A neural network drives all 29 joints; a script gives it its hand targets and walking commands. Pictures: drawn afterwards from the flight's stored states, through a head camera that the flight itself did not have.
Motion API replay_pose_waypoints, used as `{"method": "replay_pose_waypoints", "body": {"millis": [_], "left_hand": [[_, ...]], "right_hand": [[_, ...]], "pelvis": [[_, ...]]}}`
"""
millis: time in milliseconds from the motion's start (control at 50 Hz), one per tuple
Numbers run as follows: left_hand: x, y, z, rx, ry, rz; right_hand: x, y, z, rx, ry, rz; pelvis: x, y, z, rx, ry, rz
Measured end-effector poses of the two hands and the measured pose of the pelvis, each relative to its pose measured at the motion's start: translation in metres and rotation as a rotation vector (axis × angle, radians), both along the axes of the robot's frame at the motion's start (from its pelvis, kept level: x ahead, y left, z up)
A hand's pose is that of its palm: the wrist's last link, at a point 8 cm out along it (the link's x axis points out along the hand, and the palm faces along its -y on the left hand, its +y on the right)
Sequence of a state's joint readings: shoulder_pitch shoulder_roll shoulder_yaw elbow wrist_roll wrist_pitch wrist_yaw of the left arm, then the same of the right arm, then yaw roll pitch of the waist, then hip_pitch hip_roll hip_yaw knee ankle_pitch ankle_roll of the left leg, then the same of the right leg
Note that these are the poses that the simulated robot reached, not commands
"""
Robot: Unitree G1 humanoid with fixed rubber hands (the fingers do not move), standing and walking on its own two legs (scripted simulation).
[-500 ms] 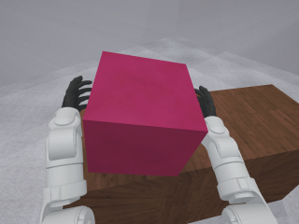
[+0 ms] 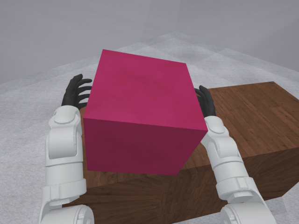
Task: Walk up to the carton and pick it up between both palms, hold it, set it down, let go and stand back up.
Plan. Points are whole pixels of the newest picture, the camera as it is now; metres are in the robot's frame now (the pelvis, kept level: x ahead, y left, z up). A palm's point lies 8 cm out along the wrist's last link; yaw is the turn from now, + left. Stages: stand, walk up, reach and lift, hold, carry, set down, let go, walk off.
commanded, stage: hold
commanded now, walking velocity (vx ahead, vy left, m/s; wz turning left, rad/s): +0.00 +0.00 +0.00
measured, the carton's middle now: (140, 113) +0.40 +0.00 +0.13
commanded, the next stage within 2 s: none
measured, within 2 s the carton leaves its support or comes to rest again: neither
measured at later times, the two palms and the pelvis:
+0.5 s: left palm (70, 110) +0.36 +0.17 +0.19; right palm (202, 116) +0.36 -0.17 +0.14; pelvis +0.00 +0.00 +0.00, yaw +0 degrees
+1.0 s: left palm (68, 115) +0.34 +0.18 +0.18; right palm (203, 114) +0.36 -0.17 +0.15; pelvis +0.00 -0.01 +0.00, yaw +1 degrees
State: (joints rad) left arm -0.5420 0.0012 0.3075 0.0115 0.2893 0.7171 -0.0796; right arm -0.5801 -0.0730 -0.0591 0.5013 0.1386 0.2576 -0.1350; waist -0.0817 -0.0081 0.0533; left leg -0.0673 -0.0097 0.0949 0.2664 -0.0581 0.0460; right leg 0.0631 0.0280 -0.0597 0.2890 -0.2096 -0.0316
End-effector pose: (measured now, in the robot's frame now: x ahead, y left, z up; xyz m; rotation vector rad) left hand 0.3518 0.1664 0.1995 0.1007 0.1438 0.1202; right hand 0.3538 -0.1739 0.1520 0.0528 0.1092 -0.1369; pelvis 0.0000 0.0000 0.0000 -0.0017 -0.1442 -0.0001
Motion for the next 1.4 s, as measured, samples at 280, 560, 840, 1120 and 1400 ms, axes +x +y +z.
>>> {"method": "replay_pose_waypoints", "body": {"millis": [280,560,840,1120,1400], "left_hand": [[-0.012,0.019,-0.016,-0.12,-0.012,0.025],[0.008,0.001,-0.006,0.001,0.017,0.001],[-0.009,0.015,-0.02,-0.113,-0.002,0.026],[-0.002,0.0,0.0,-0.003,0.0,0.008],[-0.009,0.017,-0.019,-0.101,-0.005,0.016]], "right_hand": [[0.0,0.016,0.031,-0.098,-0.009,0.025],[0.006,0.001,-0.008,0.004,0.017,0.002],[0.002,0.012,0.027,-0.091,-0.002,0.026],[-0.001,0.0,0.001,0.001,-0.003,0.004],[0.0,0.014,0.028,-0.1,-0.005,0.018]], "pelvis": [[0.005,-0.009,-0.001,0.006,-0.046,0.0],[0.002,0.002,0.0,0.0,0.021,0.0],[0.013,-0.012,-0.001,0.008,-0.051,-0.002],[0.0,-0.004,0.0,0.002,-0.003,0.01],[0.006,-0.011,0.0,0.005,-0.044,0.002]]}}
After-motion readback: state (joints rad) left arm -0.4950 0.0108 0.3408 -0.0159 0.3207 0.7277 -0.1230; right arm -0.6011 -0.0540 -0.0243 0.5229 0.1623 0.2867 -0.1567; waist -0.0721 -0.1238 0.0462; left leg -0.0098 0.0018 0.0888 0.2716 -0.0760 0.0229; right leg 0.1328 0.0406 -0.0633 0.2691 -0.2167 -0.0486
